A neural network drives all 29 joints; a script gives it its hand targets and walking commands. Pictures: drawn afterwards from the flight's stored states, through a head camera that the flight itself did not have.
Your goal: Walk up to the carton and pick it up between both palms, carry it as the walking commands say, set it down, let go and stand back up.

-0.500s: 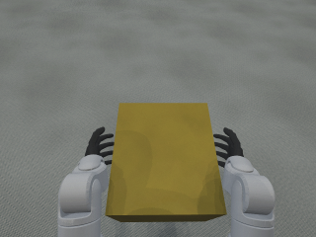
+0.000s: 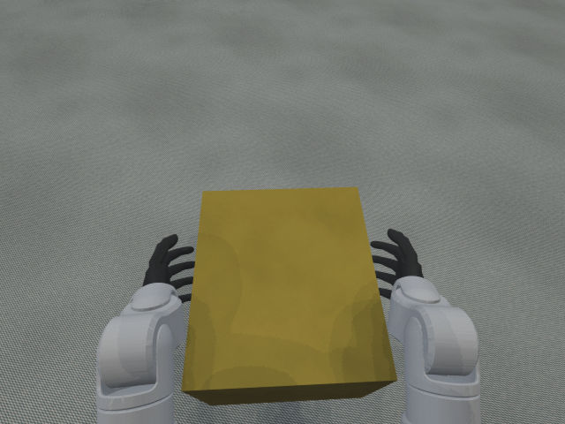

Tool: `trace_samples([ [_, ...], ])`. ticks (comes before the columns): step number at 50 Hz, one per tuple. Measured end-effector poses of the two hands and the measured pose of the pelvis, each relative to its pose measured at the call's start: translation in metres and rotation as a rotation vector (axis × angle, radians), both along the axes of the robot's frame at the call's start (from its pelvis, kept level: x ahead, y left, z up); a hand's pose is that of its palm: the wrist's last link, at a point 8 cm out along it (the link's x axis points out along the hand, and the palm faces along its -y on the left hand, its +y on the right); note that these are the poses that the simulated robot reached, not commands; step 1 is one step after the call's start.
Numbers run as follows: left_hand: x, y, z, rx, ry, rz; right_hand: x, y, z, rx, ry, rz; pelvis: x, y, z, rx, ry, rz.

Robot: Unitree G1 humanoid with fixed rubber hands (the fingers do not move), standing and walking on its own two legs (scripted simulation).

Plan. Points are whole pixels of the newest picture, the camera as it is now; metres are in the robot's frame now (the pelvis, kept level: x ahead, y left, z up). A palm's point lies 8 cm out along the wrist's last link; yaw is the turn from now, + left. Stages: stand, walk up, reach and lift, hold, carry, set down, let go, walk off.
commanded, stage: carry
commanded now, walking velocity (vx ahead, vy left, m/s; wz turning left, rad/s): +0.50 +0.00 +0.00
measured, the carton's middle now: (283, 296) +0.30 -0.01 +0.00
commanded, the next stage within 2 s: none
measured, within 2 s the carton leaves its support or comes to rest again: neither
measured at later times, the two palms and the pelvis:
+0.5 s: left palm (204, 120) +0.59 +0.13 +0.10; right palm (367, 111) +0.63 -0.17 +0.09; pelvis +0.34 -0.05 +0.01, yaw +5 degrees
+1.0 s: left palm (209, 36) +0.95 +0.16 +0.09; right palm (330, 35) +0.95 -0.15 +0.10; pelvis +0.68 +0.00 +0.01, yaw +1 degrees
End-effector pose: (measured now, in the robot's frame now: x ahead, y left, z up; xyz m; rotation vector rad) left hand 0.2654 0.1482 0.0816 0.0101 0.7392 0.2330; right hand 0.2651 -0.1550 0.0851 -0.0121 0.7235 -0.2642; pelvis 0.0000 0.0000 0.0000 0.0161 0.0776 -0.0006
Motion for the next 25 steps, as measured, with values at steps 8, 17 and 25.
trace_samples([
  [8,0.107,-0.001,0.014,-0.003,-0.064,0.029,0.111,-0.002,0.016,-0.001,-0.062,0.033,0.107,-0.01,0.006,-0.027,0.006,0.015],
  [17,0.235,-0.022,0.005,0.031,-0.056,0.082,0.259,-0.021,-0.004,0.024,-0.054,0.081,0.247,-0.043,-0.013,-0.038,-0.009,0.074],
  [25,0.324,-0.021,0.02,0.03,-0.031,0.116,0.361,-0.02,0.01,0.032,-0.03,0.122,0.343,-0.05,0.011,0.018,0.016,0.089],
])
